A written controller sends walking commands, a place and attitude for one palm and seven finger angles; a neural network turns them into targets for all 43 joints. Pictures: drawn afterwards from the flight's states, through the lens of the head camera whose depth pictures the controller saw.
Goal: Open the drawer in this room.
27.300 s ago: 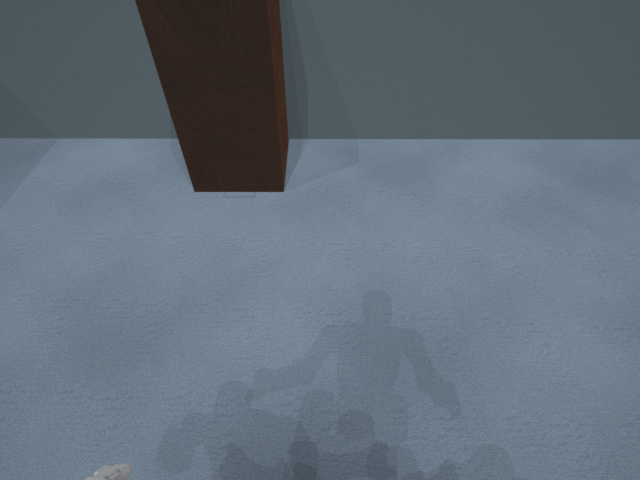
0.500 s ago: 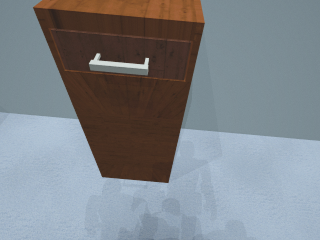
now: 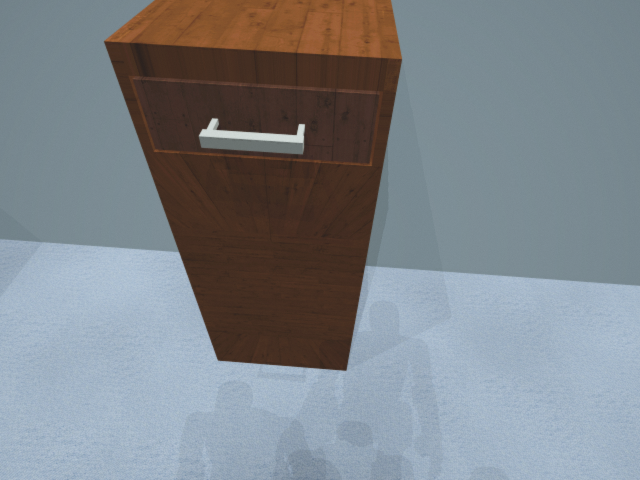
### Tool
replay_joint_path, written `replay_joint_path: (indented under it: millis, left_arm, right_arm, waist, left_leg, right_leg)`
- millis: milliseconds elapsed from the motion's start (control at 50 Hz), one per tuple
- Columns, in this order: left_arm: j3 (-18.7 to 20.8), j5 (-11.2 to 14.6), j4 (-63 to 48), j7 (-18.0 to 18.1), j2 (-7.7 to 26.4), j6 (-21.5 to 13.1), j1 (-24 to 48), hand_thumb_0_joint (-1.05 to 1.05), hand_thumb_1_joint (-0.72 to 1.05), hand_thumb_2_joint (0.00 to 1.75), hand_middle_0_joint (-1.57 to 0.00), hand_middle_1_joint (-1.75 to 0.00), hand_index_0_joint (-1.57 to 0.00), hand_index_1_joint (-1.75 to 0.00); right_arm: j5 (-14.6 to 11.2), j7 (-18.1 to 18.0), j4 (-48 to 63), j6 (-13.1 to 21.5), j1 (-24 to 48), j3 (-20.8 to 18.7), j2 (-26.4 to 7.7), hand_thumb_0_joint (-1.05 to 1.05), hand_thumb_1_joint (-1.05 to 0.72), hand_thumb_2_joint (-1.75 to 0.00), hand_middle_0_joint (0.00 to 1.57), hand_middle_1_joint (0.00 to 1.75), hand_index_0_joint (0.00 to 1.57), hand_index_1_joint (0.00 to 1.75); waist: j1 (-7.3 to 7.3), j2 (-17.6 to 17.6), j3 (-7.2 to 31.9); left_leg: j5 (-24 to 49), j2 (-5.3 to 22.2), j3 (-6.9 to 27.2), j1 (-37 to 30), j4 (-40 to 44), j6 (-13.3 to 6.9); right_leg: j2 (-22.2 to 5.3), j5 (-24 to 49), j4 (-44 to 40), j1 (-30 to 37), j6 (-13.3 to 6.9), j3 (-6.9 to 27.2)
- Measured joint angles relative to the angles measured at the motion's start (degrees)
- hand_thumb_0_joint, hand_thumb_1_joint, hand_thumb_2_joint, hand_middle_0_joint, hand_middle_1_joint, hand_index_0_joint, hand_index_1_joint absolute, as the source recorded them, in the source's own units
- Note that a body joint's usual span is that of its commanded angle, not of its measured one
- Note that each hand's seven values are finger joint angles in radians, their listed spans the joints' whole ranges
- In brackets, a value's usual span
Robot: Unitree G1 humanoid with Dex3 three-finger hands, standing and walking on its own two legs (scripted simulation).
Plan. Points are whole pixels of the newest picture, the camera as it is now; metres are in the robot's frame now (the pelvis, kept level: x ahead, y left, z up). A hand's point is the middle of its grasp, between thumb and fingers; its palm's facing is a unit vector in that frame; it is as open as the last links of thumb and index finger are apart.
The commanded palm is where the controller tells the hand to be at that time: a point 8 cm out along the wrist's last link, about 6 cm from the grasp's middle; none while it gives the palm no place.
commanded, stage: come to a stop and stand still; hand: left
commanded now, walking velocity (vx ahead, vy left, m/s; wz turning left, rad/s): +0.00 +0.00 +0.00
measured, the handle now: (255, 134) +0.59 +0.15 +0.13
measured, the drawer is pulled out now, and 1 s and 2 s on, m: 0.00 0.00 0.00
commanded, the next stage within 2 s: look again from close up in 0.28 s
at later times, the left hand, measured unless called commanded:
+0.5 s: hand out of the picture -0.05 +0.14 -0.19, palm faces +0.03 -0.99 -0.14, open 7.4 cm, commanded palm none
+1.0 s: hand out of the picture -0.02 +0.15 -0.18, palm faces +0.05 -0.99 -0.16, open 7.4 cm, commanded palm none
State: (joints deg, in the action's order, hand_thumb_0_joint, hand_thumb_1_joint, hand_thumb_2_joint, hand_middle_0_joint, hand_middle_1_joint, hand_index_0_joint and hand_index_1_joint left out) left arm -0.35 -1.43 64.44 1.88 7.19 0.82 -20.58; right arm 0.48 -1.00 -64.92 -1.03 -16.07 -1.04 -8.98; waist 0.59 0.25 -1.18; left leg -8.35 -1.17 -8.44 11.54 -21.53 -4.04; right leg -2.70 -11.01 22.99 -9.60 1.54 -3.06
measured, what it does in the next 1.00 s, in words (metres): stands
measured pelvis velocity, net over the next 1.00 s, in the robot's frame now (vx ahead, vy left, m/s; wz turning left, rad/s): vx -0.01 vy -0.01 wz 0.02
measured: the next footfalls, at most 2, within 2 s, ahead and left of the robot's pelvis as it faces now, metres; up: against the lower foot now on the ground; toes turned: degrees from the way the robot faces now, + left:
right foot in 1.72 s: +0.14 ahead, -0.14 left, +0.00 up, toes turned +8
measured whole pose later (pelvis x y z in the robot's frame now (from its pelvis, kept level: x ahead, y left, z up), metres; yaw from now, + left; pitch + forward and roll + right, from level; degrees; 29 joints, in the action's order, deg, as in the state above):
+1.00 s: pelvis -0.01 -0.01 -0.01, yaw +1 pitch -3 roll -1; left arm -0.6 -1.3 58.9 1.8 8.7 -0.5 -20.4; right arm 0.8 -0.5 -60.5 0.5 -16.6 0.4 -9.5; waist 0.0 0.8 0.4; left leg -9.3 0.0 -6.5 15.1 -26.6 -3.5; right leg -1.7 -12.0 26.5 -11.8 0.3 -4.7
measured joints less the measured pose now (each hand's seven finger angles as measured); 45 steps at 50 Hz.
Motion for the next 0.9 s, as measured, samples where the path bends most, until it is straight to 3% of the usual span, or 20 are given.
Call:
replay_joint_path:
  millis: [380, 440, 560, 700, 900]
  left_arm:
    - [0.49, -0.07, 0.47, 0.39, -2.47, -0.55, -2.45, 0.00, 0.91, 0.90, -0.20, -0.30, -0.20, -0.30]
    - [-0.57, -0.26, -0.21, 0.98, -2.43, -1.56, -1.72, 0.00, 0.91, 0.90, -0.20, -0.30, -0.20, -0.30]
    - [-0.43, 0.10, -2.47, 0.68, -0.93, -1.06, -0.40, 0.01, 0.91, 0.90, -0.20, -0.30, -0.20, -0.30]
    - [0.34, -0.12, -5.97, 0.60, 0.97, -1.30, 1.03, 0.01, 0.92, 0.90, -0.20, -0.30, -0.20, -0.30]
    - [0.00, 0.14, -6.43, 0.04, 1.95, -1.31, 0.71, 0.01, 0.91, 0.90, -0.20, -0.30, -0.20, -0.30]
  right_arm:
    - [0.18, -0.29, -1.39, 0.18, -4.06, -0.13, 3.36, 0.01, -0.91, -0.90, 0.20, 0.29, 0.20, 0.30]
    - [0.24, 0.49, 0.85, 0.09, -3.08, 0.61, 2.77, 0.01, -0.91, -0.90, 0.20, 0.30, 0.20, 0.30]
    - [0.65, 0.25, 4.16, 0.74, -2.78, 0.87, 1.44, 0.02, -0.92, -0.90, 0.20, 0.30, 0.20, 0.30]
    - [0.60, 0.18, 5.66, 0.90, -1.79, 0.59, -0.44, 0.02, -0.93, -0.90, 0.20, 0.29, 0.20, 0.30]
    - [0.38, 0.41, 5.77, 1.59, -0.26, 1.17, -0.97, 0.01, -0.92, -0.90, 0.20, 0.29, 0.20, 0.30]
  waist:
    - [-0.50, -0.54, 0.97]
    - [-0.61, -1.29, -0.39]
    - [-1.57, -0.91, 0.95]
    - [-0.77, -0.67, 2.62]
    - [-0.66, 0.07, 2.07]
  left_leg:
    - [-0.07, 0.81, 0.22, 3.25, -2.28, 0.52]
    - [-1.82, 1.94, 0.69, 5.41, -6.63, 1.70]
    - [-3.93, 1.47, 1.63, 6.29, -10.42, 0.07]
    - [-3.28, 0.87, 1.67, 5.28, -8.86, -0.05]
    - [-1.51, 1.09, 1.73, 3.86, -5.87, 0.37]
  right_leg:
    - [0.73, -0.36, 2.60, -3.44, -0.87, 0.10]
    - [1.47, -0.88, 4.32, -4.29, -1.12, -0.36]
    - [0.83, -3.69, 8.36, -4.79, -1.27, -1.28]
    - [0.34, -3.47, 7.66, -4.11, -0.99, -1.32]
    - [0.82, -1.66, 4.56, -2.70, -1.16, -1.40]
